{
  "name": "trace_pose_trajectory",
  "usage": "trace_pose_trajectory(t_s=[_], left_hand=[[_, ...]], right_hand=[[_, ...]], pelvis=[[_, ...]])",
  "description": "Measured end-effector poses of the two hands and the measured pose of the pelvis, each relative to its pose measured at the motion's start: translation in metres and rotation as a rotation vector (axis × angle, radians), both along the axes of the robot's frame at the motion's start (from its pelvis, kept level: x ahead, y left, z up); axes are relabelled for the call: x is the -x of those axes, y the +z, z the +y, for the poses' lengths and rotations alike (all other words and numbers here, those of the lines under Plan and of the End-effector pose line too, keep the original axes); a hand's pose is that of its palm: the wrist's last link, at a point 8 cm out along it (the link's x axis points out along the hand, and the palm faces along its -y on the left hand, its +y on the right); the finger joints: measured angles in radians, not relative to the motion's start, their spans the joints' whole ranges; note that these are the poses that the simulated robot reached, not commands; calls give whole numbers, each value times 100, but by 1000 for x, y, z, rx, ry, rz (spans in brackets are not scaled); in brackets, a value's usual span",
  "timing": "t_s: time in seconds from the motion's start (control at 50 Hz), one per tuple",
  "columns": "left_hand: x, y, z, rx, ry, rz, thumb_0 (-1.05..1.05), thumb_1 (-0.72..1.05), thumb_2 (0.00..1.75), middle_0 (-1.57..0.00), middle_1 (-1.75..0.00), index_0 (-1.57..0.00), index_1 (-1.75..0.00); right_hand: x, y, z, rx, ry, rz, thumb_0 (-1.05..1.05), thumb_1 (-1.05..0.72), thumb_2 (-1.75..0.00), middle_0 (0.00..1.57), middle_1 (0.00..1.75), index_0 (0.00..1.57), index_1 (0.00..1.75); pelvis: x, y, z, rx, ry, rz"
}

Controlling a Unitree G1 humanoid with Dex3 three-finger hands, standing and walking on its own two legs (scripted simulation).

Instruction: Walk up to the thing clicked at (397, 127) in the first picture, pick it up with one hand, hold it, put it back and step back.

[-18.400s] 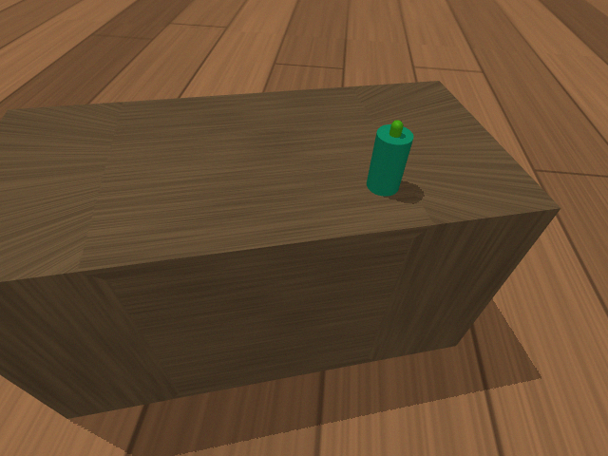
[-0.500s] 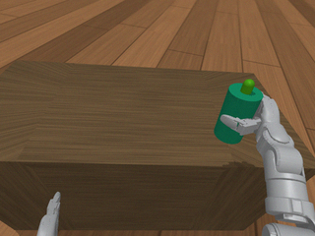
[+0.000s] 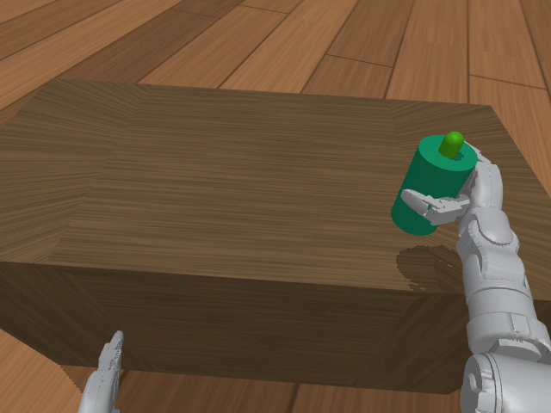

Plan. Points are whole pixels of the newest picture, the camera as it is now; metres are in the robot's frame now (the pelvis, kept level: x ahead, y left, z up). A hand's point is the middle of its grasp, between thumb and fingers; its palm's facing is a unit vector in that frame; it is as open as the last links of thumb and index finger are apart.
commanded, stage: crouch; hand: right
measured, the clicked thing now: (432, 180) +0.44 -0.18 +0.13
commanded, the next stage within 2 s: lower in 0.32 s
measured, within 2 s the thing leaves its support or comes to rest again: rests again in 1.20 s
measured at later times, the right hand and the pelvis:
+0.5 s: hand (424, 188) +0.47 -0.19 +0.10, palm faces +0.13 +0.99 -0.01, open 10.5 cm; pelvis +0.01 +0.00 -0.01, yaw +0 degrees
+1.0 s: hand (411, 206) +0.48 -0.19 +0.04, palm faces +0.13 +0.99 -0.01, open 10.5 cm; pelvis +0.00 -0.01 -0.03, yaw +1 degrees
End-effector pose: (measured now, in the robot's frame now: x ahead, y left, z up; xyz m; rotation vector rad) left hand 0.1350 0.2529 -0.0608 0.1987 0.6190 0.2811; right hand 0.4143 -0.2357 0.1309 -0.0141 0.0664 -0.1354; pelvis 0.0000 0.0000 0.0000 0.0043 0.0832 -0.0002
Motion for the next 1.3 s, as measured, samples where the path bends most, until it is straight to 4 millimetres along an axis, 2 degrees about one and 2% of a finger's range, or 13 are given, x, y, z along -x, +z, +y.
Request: trace_pose_trajectory(t_s=[0.34, 0.54, 0.84, 1.3], left_hand=[[-7, 6, 9, -31, 26, 24, -1, -52, 4, -6, -4, -6, -4], [-5, 3, 3, -29, 28, 41, -1, -53, 5, -6, -4, -6, -4], [4, 5, 1, -78, 10, 30, -1, -53, 5, -6, -4, -5, -4], [7, 1, 0, -113, -17, 16, -1, -53, 5, -6, -4, -5, -4]], right_hand=[[-17, -27, -2, -8, 1, -2, -1, 50, -113, 67, 104, 71, 106], [-26, -36, -4, -11, 8, 5, -1, 50, -113, 67, 104, 71, 107], [-30, -83, -4, -29, 7, 24, -1, 50, -113, 66, 105, 70, 107], [-42, -107, -6, -22, 4, 7, -1, 49, -113, 66, 105, 70, 108]], pelvis=[[-6, -3, -1, -4, 3, 44], [-6, -7, -6, -11, 8, 71], [1, -21, -10, -17, 14, 132], [5, -39, -10, -26, 11, 195]])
